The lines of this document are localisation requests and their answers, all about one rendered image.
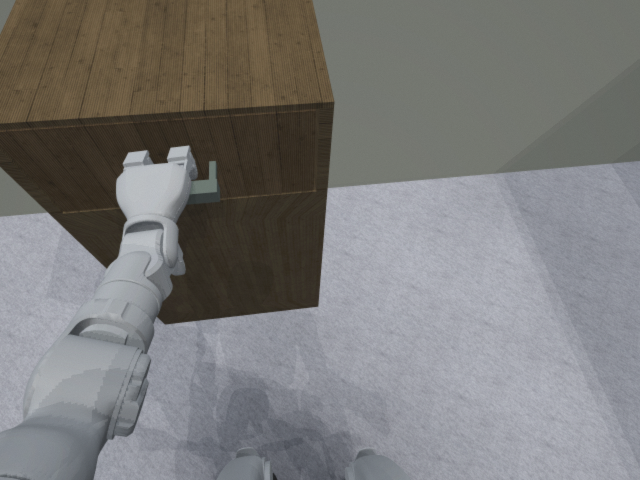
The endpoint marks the left robot upper arm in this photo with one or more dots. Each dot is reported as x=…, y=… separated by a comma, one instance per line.
x=89, y=391

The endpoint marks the drawer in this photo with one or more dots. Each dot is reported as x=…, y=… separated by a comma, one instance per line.
x=256, y=153

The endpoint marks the left robot shin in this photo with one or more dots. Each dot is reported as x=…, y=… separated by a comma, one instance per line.
x=248, y=451

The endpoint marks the cabinet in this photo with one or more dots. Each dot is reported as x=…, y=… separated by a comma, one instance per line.
x=73, y=62

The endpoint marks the left robot hand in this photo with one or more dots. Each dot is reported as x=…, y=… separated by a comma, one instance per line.
x=159, y=189

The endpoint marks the robot right thigh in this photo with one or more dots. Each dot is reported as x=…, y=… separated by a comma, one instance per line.
x=375, y=467

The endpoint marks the handle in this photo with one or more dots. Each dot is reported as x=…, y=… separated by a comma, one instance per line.
x=205, y=191

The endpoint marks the left robot forearm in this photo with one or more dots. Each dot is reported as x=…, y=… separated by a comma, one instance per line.
x=129, y=298

